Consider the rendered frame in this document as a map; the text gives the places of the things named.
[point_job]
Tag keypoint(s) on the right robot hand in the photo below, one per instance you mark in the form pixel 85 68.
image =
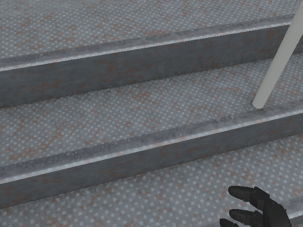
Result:
pixel 273 214

